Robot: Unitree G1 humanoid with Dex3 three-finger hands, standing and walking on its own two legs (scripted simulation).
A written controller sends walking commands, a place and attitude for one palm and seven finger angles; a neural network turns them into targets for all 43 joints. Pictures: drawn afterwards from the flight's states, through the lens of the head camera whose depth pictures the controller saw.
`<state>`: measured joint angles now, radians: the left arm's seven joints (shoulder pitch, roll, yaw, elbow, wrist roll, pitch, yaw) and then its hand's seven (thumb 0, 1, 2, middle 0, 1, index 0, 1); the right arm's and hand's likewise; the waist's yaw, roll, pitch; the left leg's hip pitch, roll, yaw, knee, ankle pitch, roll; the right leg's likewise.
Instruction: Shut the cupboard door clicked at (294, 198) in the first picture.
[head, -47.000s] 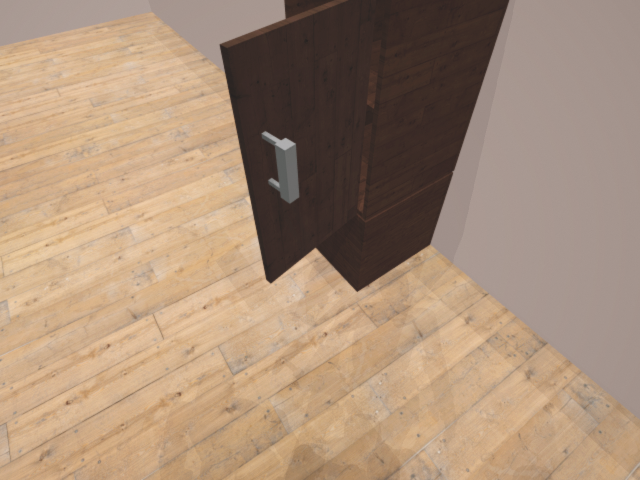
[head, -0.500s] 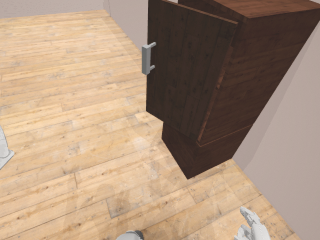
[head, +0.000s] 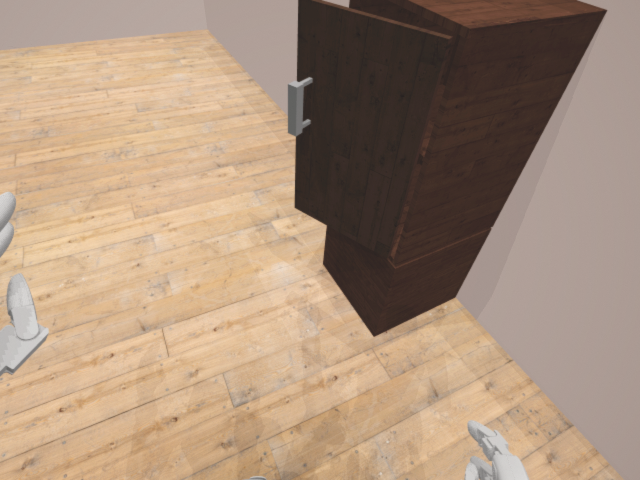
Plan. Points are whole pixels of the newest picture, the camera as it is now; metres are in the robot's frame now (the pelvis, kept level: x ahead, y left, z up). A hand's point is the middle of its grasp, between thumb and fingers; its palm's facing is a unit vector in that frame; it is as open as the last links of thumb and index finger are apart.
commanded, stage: stop stepping back and stand still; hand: left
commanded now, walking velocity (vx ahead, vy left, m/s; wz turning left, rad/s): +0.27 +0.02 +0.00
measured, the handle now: (301, 106) +0.92 +0.10 +0.03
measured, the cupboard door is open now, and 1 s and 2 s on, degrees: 25 25 25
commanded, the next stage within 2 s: let the arm hang, fingers relaxed in 0.32 s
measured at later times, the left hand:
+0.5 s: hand (69, 354) +0.22 +0.28 +0.09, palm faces +0.31 -0.82 -0.47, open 7.4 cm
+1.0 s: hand out of the picture -0.02 +0.24 -0.17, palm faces +0.04 -0.98 -0.22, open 7.2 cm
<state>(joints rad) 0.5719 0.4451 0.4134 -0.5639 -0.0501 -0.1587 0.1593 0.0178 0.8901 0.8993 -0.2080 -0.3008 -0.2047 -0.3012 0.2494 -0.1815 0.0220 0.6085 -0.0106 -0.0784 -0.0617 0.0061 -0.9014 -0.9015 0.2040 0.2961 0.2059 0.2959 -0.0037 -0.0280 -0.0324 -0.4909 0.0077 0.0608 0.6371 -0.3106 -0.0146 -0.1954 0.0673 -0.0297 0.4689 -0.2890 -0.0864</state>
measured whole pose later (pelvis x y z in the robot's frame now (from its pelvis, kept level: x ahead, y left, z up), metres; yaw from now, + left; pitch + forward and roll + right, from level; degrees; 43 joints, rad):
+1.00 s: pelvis +0.01 +0.05 +0.01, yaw +1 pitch -2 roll -1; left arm 0.33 0.20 0.00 1.11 0.01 0.01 0.02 -0.01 0.94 0.90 -0.20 -0.30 -0.20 -0.30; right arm 0.29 -0.16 0.00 1.07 -0.01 0.02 -0.03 0.00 -0.91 -0.90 0.20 0.30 0.20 0.29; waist 0.00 0.00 0.03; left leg -0.18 0.03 0.10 0.42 -0.21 0.03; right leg -0.14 -0.01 -0.07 0.38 -0.21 -0.01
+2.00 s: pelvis +0.00 +0.05 +0.01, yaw -1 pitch -2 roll +0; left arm 0.29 0.17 0.01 1.15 0.01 -0.01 0.03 0.01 0.91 0.90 -0.20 -0.30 -0.20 -0.30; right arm 0.28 -0.18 -0.02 1.12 -0.01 0.01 -0.03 0.00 -0.91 -0.90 0.20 0.29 0.20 0.29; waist -0.01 0.01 0.04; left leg -0.16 0.02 0.12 0.40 -0.19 0.03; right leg -0.15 -0.01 -0.04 0.39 -0.21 -0.01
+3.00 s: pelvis +0.00 +0.02 +0.00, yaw +23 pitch +2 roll +0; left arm 0.15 0.25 0.07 0.87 0.02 0.02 0.02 0.01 0.91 0.90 -0.20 -0.30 -0.20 -0.30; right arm 0.23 -0.24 -0.09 0.93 -0.02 0.07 0.00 0.00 -0.91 -0.90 0.20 0.30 0.20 0.30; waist -0.03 0.01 0.07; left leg -0.42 -0.10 -0.15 0.55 -0.21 0.00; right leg -0.26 -0.02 0.03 0.51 -0.32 0.01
